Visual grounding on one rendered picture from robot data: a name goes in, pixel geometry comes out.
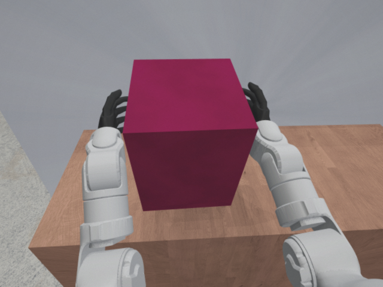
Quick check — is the carton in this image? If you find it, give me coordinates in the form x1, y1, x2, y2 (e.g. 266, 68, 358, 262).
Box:
123, 59, 258, 211

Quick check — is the right robot forearm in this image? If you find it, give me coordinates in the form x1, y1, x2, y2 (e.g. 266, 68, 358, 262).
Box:
250, 120, 361, 273

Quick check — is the robot left hand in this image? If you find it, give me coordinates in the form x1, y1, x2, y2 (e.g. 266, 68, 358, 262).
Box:
98, 89, 128, 133

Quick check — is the left robot forearm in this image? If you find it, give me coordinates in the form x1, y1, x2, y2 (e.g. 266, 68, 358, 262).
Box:
75, 127, 133, 287

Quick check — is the robot right hand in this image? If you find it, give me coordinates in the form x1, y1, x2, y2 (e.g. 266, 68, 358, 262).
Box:
242, 82, 270, 122

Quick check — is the robot right upper arm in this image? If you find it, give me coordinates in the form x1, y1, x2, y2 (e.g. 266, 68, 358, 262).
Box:
282, 228, 383, 287

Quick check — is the pedestal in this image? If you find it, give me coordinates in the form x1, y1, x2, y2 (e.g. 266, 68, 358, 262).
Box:
28, 124, 383, 287

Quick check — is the robot left upper arm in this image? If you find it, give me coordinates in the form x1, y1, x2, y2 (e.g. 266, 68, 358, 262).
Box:
77, 248, 146, 287

